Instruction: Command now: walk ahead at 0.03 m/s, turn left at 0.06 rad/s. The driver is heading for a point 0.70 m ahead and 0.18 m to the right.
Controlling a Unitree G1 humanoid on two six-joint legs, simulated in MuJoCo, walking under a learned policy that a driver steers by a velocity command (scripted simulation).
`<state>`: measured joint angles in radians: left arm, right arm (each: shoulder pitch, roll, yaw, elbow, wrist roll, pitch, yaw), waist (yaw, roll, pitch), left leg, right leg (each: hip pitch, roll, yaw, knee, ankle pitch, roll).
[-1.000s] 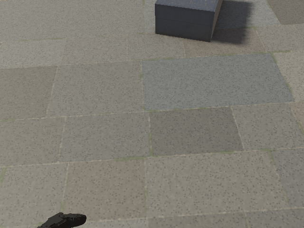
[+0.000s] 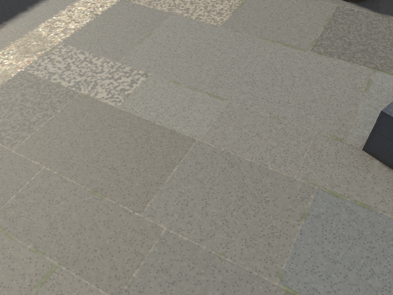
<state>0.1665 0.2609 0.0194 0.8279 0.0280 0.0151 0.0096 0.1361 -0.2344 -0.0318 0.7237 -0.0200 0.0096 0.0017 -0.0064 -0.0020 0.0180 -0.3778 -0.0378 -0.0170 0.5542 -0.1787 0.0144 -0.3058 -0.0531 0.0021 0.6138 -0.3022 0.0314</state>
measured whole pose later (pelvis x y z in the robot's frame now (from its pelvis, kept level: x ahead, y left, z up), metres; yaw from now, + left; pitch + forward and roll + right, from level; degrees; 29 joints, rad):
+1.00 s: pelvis +0.05 -0.04 +0.01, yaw +0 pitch -1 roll +0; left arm 0.25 0.22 0.01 1.05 0.01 -0.01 0.02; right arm 0.16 -0.22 -0.05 1.12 0.00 0.02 -0.05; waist 0.01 0.00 0.03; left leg -0.23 0.03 -0.06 0.46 -0.21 -0.05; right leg -0.13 0.02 -0.04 0.46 -0.31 -0.03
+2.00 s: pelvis +0.05 -0.04 +0.01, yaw +0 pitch -1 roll +0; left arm 0.35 0.17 0.01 1.08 0.00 -0.02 0.03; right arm 0.23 -0.19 -0.03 1.15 0.01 0.02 -0.06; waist 0.00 0.00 0.03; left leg -0.24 0.03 -0.05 0.46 -0.21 -0.05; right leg -0.14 0.02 -0.04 0.46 -0.31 -0.03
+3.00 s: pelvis +0.60 -0.01 +0.00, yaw -19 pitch +0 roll -1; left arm 0.39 0.28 0.08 0.97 0.01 -0.05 -0.01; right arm 0.10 -0.21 -0.01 0.77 -0.06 -0.11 0.00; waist 0.03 0.00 0.06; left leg -0.57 0.10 -0.09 1.27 -0.31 -0.01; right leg -0.19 0.23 0.00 0.44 -0.24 -0.20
